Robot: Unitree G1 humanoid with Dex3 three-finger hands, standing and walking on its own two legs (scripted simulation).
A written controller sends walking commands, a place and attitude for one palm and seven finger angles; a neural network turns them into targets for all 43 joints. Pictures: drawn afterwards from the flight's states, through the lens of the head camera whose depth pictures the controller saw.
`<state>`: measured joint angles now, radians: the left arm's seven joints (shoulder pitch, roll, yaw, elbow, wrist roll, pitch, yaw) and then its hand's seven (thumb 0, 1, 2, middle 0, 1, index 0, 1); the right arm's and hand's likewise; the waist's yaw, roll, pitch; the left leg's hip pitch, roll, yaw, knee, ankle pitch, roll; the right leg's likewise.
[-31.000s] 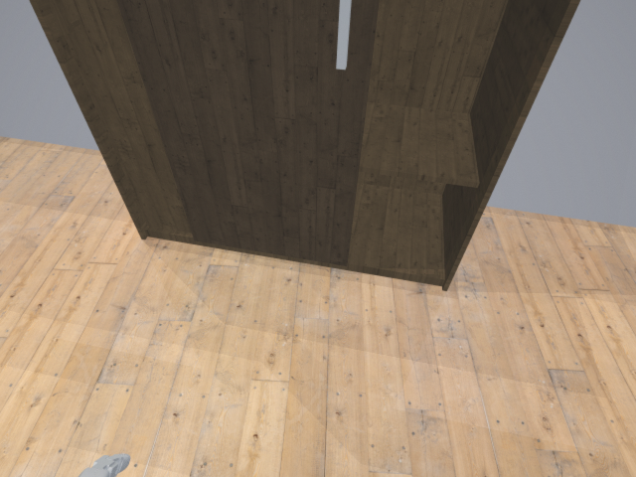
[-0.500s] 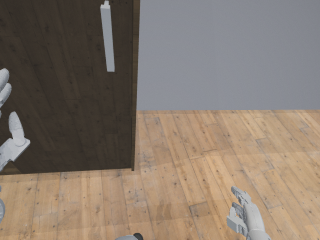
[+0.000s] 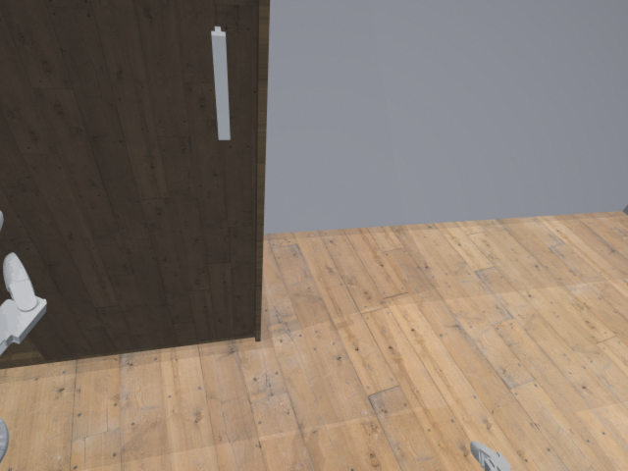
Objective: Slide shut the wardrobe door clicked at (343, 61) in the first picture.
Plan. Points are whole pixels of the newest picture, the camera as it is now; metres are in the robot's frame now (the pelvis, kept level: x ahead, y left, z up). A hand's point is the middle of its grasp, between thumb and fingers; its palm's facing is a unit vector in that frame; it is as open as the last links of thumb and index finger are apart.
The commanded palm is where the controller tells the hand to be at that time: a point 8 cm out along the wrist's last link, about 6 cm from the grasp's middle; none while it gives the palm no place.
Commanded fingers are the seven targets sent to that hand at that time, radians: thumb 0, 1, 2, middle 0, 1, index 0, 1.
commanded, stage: stop stepping back and stand still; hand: left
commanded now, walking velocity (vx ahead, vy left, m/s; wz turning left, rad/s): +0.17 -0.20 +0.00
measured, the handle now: (221, 85) +0.70 +0.19 +0.19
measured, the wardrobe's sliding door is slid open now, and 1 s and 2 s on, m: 0.00 0.00 0.00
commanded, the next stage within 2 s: let the arm hang, fingers relaxed in 0.22 s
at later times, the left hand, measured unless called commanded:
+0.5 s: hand (130, 439) +0.20 +0.23 -0.09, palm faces +0.09 -0.95 -0.29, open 7.4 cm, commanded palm none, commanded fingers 0.00 0.90 0.90 -0.20 -0.30 -0.20 -0.30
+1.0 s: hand out of the picture +0.06 +0.25 -0.15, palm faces +0.05 -0.96 -0.29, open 7.3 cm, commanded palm none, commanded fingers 0.00 0.90 0.90 -0.20 -0.30 -0.20 -0.30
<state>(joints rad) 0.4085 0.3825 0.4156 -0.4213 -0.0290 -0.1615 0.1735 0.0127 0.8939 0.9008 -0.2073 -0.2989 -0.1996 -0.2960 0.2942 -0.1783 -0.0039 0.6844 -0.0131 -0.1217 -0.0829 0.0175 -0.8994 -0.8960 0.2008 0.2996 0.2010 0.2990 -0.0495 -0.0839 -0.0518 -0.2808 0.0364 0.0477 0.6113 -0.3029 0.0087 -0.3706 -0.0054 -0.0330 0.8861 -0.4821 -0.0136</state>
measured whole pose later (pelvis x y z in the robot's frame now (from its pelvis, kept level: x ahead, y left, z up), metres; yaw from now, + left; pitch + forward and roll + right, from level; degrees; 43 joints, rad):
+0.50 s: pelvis +0.01 +0.02 -0.01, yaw +3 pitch +0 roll +0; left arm 0.24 0.23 0.10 0.42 0.03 0.07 0.01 0.00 0.91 0.90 -0.20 -0.30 -0.19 -0.29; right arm 0.20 -0.26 -0.01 0.74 -0.06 -0.03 0.00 0.01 -0.90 -0.90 0.20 0.30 0.20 0.30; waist -0.06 0.03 -0.01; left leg -0.41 0.01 0.00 0.70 -0.30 0.01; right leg -0.45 -0.02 0.01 0.91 -0.49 0.04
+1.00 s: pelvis +0.03 +0.03 +0.01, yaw +3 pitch +0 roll +0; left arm 0.19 0.25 0.02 1.08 0.01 0.02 0.02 0.00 0.92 0.90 -0.20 -0.30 -0.20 -0.29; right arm 0.25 -0.18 -0.01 1.07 -0.02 0.02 -0.01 0.01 -0.90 -0.90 0.20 0.30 0.20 0.30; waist -0.01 0.02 0.05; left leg -0.23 -0.01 0.01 0.45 -0.21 0.02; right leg -0.21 -0.04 0.01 0.43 -0.21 0.04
